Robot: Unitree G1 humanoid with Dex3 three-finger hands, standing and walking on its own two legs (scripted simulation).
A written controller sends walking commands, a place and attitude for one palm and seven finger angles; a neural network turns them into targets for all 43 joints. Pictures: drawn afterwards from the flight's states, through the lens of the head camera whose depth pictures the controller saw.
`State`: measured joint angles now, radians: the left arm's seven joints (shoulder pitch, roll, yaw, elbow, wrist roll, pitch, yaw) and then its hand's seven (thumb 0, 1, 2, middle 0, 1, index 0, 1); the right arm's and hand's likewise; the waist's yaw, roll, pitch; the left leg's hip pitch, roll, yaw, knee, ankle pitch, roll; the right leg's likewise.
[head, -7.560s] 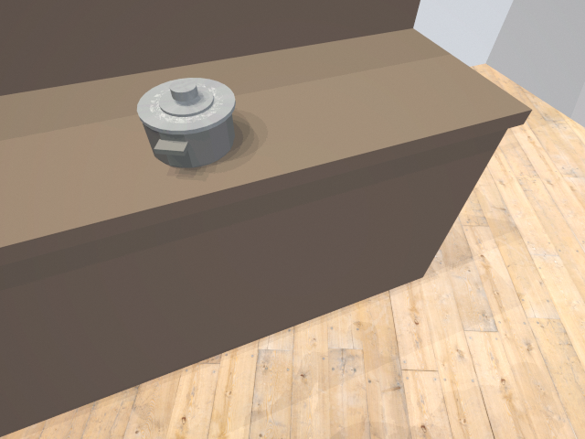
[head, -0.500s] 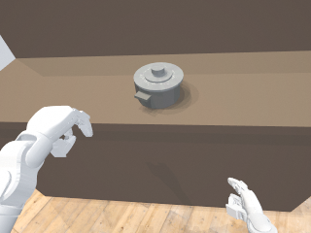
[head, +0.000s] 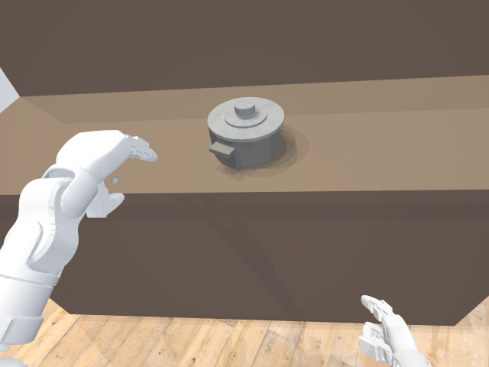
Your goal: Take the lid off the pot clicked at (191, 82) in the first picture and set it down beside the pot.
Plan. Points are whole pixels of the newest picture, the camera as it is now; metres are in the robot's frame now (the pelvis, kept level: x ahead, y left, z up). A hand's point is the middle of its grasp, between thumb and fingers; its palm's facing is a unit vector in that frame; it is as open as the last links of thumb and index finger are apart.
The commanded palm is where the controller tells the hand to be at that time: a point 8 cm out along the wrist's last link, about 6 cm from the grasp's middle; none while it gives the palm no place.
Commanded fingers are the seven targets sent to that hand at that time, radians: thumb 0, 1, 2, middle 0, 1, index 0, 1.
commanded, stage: move the open hand above the knob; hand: left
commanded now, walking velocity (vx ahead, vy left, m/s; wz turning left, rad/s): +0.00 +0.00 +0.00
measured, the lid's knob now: (244, 107) +0.61 +0.09 +0.13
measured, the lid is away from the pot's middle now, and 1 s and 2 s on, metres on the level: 0.01 0.01 0.01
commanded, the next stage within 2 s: none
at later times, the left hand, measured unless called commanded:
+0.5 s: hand (154, 152) +0.38 +0.21 +0.18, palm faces -0.16 -0.09 -0.98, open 10.0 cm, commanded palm +0.36 +0.20 +0.27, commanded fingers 0.00 -0.35 1.57 -0.85 -0.08 -0.85 -0.08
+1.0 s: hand (196, 122) +0.45 +0.15 +0.19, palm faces -0.17 -0.08 -0.98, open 10.0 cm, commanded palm +0.44 +0.15 +0.27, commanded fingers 0.00 -0.35 1.57 -0.85 -0.08 -0.85 -0.08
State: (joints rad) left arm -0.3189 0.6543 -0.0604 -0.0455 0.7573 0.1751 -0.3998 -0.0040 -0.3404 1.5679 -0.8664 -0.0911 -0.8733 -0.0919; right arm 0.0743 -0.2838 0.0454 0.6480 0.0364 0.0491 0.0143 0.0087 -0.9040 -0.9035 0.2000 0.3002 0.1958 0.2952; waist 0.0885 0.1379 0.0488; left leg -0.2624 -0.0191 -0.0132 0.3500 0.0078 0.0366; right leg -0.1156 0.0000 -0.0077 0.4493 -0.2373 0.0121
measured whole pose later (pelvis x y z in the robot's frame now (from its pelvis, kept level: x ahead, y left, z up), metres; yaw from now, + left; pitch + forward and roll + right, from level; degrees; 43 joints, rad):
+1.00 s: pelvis +0.05 -0.01 +0.00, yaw +0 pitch +0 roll +0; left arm -0.79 0.48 -0.30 0.31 0.82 0.37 -0.46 0.00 -0.35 1.57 -0.86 -0.08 -0.87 -0.08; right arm 0.08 -0.29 0.05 0.65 0.04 0.08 0.05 0.01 -0.91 -0.90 0.20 0.30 0.19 0.29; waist 0.05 0.11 -0.01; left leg -0.32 -0.03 -0.01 0.41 -0.09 0.03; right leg -0.15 -0.01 0.00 0.47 -0.31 0.00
